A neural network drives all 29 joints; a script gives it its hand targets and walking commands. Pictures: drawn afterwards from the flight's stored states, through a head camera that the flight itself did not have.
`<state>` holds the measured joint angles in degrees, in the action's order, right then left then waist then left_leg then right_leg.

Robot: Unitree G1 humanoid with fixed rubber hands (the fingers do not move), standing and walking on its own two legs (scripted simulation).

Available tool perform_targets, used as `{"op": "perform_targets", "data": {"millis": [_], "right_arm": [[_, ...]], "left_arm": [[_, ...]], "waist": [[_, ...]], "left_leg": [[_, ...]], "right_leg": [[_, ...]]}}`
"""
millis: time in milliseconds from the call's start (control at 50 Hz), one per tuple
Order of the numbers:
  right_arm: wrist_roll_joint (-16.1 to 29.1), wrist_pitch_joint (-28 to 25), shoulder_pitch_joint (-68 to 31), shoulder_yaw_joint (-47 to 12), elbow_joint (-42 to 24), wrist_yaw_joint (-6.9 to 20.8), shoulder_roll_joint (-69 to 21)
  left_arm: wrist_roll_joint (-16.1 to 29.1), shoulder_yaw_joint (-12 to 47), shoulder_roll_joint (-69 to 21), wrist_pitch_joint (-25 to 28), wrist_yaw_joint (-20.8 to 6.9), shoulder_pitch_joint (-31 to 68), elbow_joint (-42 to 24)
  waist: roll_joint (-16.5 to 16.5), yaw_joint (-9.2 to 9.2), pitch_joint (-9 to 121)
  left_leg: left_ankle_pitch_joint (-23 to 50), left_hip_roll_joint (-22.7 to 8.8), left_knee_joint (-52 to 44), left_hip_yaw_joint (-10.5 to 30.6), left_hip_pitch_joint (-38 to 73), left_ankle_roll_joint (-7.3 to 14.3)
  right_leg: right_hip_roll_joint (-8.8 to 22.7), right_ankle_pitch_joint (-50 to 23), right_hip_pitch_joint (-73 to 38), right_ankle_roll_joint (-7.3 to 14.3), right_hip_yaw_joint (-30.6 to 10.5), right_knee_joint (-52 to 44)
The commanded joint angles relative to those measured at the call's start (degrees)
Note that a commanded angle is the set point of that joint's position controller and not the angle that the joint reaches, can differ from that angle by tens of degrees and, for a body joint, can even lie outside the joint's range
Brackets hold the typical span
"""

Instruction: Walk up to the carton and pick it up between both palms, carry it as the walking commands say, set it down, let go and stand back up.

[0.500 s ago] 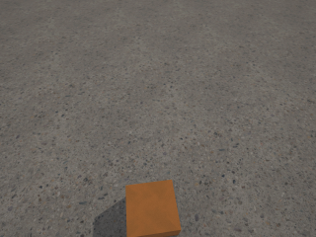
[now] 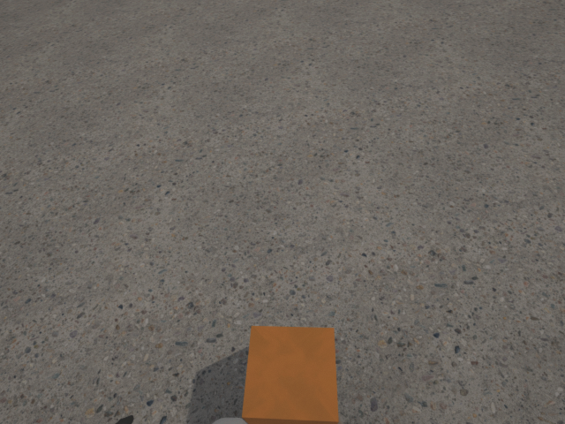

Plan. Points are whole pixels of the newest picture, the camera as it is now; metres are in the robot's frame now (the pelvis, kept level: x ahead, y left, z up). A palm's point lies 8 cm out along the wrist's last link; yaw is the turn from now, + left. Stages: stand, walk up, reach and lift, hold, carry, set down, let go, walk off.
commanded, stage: walk up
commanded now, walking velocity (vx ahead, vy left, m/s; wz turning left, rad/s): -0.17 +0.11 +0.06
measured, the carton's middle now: (292, 376) +0.35 +0.02 -0.69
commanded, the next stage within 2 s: stand in 1.16 s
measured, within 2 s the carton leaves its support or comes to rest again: neither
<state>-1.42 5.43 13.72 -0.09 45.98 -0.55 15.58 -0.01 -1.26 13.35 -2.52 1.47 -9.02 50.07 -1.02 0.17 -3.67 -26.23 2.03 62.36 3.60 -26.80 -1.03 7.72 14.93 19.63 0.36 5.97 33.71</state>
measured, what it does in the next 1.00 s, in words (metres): walks backwards: left foot, then right foot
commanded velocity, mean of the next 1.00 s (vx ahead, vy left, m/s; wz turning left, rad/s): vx -0.04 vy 0.00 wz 0.00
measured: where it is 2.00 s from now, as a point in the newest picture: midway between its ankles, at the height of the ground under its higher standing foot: outside the picture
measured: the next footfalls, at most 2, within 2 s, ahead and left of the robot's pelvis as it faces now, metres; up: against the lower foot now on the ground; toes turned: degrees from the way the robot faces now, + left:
left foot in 0.28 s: -0.01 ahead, +0.15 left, +0.00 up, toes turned -5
right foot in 0.82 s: -0.04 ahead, -0.07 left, +0.00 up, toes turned -2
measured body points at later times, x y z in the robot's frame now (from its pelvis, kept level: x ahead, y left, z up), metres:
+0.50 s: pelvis -0.08 +0.08 +0.01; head -0.05 +0.13 +0.46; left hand -0.02 +0.32 -0.16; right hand +0.00 -0.18 -0.09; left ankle -0.05 +0.15 -0.74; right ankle -0.13 -0.07 -0.67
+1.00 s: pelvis -0.09 +0.05 +0.00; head -0.06 +0.05 +0.45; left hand -0.02 +0.30 -0.14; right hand -0.03 -0.20 -0.13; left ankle -0.05 +0.14 -0.74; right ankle -0.08 -0.07 -0.74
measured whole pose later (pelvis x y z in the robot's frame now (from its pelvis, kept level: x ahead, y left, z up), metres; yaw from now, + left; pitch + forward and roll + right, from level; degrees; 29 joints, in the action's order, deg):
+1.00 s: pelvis -0.09 +0.05 +0.00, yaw -2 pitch +1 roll +0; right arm -1.4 1.4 14.1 -0.1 47.6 -0.5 11.7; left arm 0.0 -1.2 13.4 -0.6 0.4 -13.1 52.8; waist 0.0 0.2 -3.7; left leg -9.4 0.7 25.1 -2.1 -16.5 2.1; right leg 0.6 12.3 14.2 0.3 3.5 25.5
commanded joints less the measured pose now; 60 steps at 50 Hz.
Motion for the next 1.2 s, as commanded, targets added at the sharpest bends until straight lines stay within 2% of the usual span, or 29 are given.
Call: {"op": "perform_targets", "data": {"millis": [0,40,60,120,160,200,220,240,260,280,300,340,380,480,560,640,680,720,780,820,880,940,980,1020,1060,1080,1100,1160,1180], "right_arm": [[0.0,0.0,1.2,3.4,0.7,0.6,3.4],[0.4,0.0,1.4,3.0,0.6,0.6,3.1],[0.6,0.2,0.1,3.5,0.0,0.3,3.5],[0.7,-0.5,-0.6,3.2,-0.8,0.1,3.3],[1.0,-1.1,0.8,2.9,-0.2,0.2,3.1],[0.6,-2.6,5.4,2.5,1.3,0.2,2.3],[-0.2,-3.0,6.4,2.6,1.3,-0.3,3.7],[-1.1,-3.4,6.8,3.6,1.5,-0.5,9.6],[-1.1,-3.5,1.4,4.9,-0.9,-0.9,12.4],[-0.7,-3.4,-0.8,4.5,-1.1,-1.0,11.4],[-0.4,-3.5,-3.9,4.4,-2.6,-0.7,9.5],[-0.4,-4.1,-6.3,2.9,-2.5,-0.7,6.9],[0.8,-5.2,-5.0,2.0,-1.9,-0.9,5.0],[0.8,-5.8,5.4,1.7,1.0,-0.9,4.9],[0.4,-5.3,4.2,2.3,1.8,-1.2,5.7],[0.2,-5.0,5.1,2.8,2.5,-1.3,5.8],[0.2,-4.7,2.6,3.0,2.0,-1.0,5.8],[0.4,-4.3,4.3,3.0,2.4,-0.7,4.3],[0.7,-5.3,3.4,2.6,1.5,-0.5,1.5],[0.7,-5.2,4.0,1.8,2.6,0.4,1.1],[0.2,-5.4,6.2,1.7,3.5,0.3,0.9],[0.3,-5.8,4.4,2.2,3.2,0.1,1.3],[0.4,-6.0,4.0,2.0,3.3,-0.3,0.6],[0.5,-6.1,4.0,1.9,3.1,-0.3,0.9],[0.2,-6.0,5.4,2.2,3.4,-0.5,0.6],[0.2,-6.0,5.7,2.0,3.3,-0.5,0.8],[0.0,-6.1,4.7,2.1,3.5,-0.6,0.7],[0.2,-5.9,3.8,2.3,3.4,-0.7,2.1],[0.2,-6.1,2.9,2.2,3.6,-0.6,2.4]], "left_arm": [[-1.6,-2.4,10.2,1.3,0.2,-3.3,-2.3],[-2.3,-2.6,11.1,1.4,-0.4,-1.7,-2.4],[-2.1,-3.1,11.6,1.1,-0.3,-0.6,-2.9],[-2.1,-3.4,13.2,0.1,-0.5,-2.0,-3.3],[-1.8,-4.0,13.8,-0.6,-0.4,-0.5,-3.4],[-1.0,-3.6,11.7,-1.5,-0.6,2.4,-3.4],[-0.3,-2.8,7.9,-1.8,-0.3,1.2,-4.0],[-0.6,-1.6,5.8,-2.3,-1.0,2.1,-5.3],[-0.6,-2.7,7.5,-3.3,-0.7,1.4,-5.6],[-0.3,-2.5,6.8,-4.0,-1.1,-0.8,-4.2],[-0.4,-2.6,6.9,-4.1,-1.2,-3.5,-2.5],[-0.3,-2.1,7.7,-3.3,-2.2,-6.5,0.9],[-0.1,-1.4,6.6,-2.5,-2.1,-8.9,2.8],[-0.6,-0.8,5.3,-1.0,-1.4,-5.2,0.6],[-0.9,-0.7,4.4,-0.4,-1.3,-5.9,0.5],[-0.5,-0.4,3.3,0.1,-1.1,-6.4,0.2],[-0.5,-0.3,3.0,0.7,-0.8,-10.0,1.9],[-0.4,-0.5,2.9,1.1,-0.7,-11.0,2.5],[-0.4,-0.7,4.4,2.2,-0.1,-9.6,2.4],[-1.0,-0.6,5.5,2.6,-0.2,-7.7,2.5],[-1.0,-0.7,5.8,3.2,-0.8,-6.4,2.3],[-1.0,-0.9,5.2,3.2,-0.6,-4.8,1.5],[-0.7,-0.5,4.3,3.1,-0.4,-6.1,2.3],[-0.7,-0.9,4.8,3.1,-0.4,-5.4,2.1],[-0.8,-0.8,4.0,3.1,-0.3,-6.0,1.8],[-0.7,-1.0,4.2,3.1,-0.1,-5.9,1.5],[-0.9,-0.6,3.8,3.2,-0.3,-5.3,2.3],[-0.7,-0.9,3.1,3.1,-0.3,-5.7,1.7],[-0.6,-1.1,3.4,3.0,-0.5,-5.6,2.0]], "waist": [[11.6,0.18,5.3],[16.3,0.25,3.8],[20.0,0.02,0.6],[18.9,-1.14,4.7],[18.3,0.68,4.0],[12.7,4.15,3.6],[3.5,4.28,0.7],[-15.4,3.9,-1.6],[-17.0,1.33,-5.4],[-13.5,-0.63,-7.4],[-13.1,-1.71,-7.3],[-13.1,-2.62,-3.3],[-6.8,-2.27,2.3],[-6.1,2.14,6.9],[-7.8,2.28,5.9],[-5.7,1.94,6.0],[-5.8,0.1,6.9],[-3.8,-0.85,6.5],[2.4,-0.53,7.4],[6.1,-0.02,5.2],[4.8,1.32,6.0],[6.4,1.0,6.4],[3.4,0.58,8.7],[8.3,0.62,9.1],[2.6,1.08,9.1],[6.1,0.71,10.5],[1.3,1.21,8.6],[-2.6,0.42,9.5],[-0.8,0.07,9.2]], "left_leg": [[4.1,-1.7,2.6,-2.3,-3.1,-3.7],[4.7,-1.0,-4.9,-3.5,0.7,-3.1],[3.0,-1.3,-6.4,-5.2,0.7,-2.9],[0.7,-1.4,-13.2,-6.9,2.8,-2.9],[3.1,-2.8,-22.0,-7.2,9.4,-1.4],[12.7,-2.8,-32.8,-9.4,15.9,-0.2],[10.6,-7.8,-39.3,-1.1,14.2,0.6],[5.0,-19.3,-48.6,17.9,8.9,3.3],[-0.4,-24.7,-54.6,24.2,-1.5,5.4],[-8.7,-22.0,-55.5,21.5,-6.2,2.6],[-16.3,-19.6,-57.8,19.6,-7.8,3.0],[-13.7,-14.3,-57.5,14.3,-1.2,2.0],[-3.8,-12.4,-53.3,9.5,8.5,0.8],[5.8,-14.6,-52.2,13.4,22.5,3.6],[8.4,-15.8,-51.0,13.0,22.1,7.9],[12.6,-14.9,-49.2,12.1,19.5,8.5],[6.2,-13.3,-47.7,9.3,15.0,7.6],[1.4,-11.3,-47.0,8.2,10.2,6.5],[7.1,-7.6,-41.3,3.0,12.4,4.1],[9.3,-4.3,-39.6,0.2,13.1,3.2],[12.6,-3.5,-38.6,-3.0,17.9,2.2],[16.8,-5.1,-39.8,-0.7,15.3,2.4],[17.4,-5.4,-39.6,-1.5,16.8,2.4],[17.8,-5.6,-38.8,-1.1,16.5,2.5],[20.2,-5.6,-39.6,-1.2,17.6,2.2],[22.4,-6.5,-39.1,-1.0,17.9,2.6],[23.3,-6.3,-39.6,-0.8,18.0,2.1],[19.4,-8.2,-42.0,2.3,16.6,3.1],[17.5,-8.6,-42.3,3.0,15.1,3.4]], "right_leg": [[9.8,-28.7,-7.6,5.7,-7.8,-12.8],[7.6,-15.7,-2.8,5.0,-8.0,-15.3],[7.8,-17.7,-1.2,5.7,-7.2,-15.4],[9.8,-13.8,-4.4,7.5,-9.5,-12.6],[11.3,-7.7,-0.5,7.0,-10.9,-12.1],[7.5,0.8,3.3,4.4,-7.1,-9.0],[3.5,6.5,5.7,2.6,-6.2,-2.9],[-4.7,16.4,11.5,0.7,-2.5,8.8],[-6.1,17.6,10.4,-0.5,-8.6,19.5],[-5.7,14.8,8.2,-1.0,-11.6,24.5],[-6.4,10.0,7.7,-0.7,-10.5,27.8],[-7.4,4.3,5.3,-1.3,-7.2,30.9],[-6.8,0.5,4.4,-0.8,-8.0,25.2],[-8.3,5.0,4.2,-0.4,-7.9,8.6],[-8.1,7.6,3.3,-0.5,-5.7,4.6],[-8.3,8.4,-1.1,-0.3,-4.9,-2.1],[-8.3,3.8,-6.5,-0.1,-2.8,-7.4],[-7.5,0.0,-12.1,0.3,-1.9,-12.3],[-0.3,-1.1,-10.9,2.7,-10.4,-16.7],[2.2,8.4,-7.7,2.8,-12.4,-21.3],[2.6,9.8,-5.1,3.0,-11.2,-20.7],[1.7,2.4,-7.3,2.5,-9.4,-17.9],[1.9,-2.4,-9.4,3.1,-9.7,-17.2],[1.8,-4.3,-9.2,2.7,-9.2,-16.8],[1.4,-5.7,-9.3,2.7,-8.5,-15.1],[1.1,-5.9,-9.3,2.7,-8.1,-14.3],[1.1,-5.1,-7.4,2.7,-8.3,-14.1],[-0.5,-2.2,-9.0,2.1,-7.3,-13.2],[-0.8,-2.9,-10.4,1.9,-6.1,-13.1]]}}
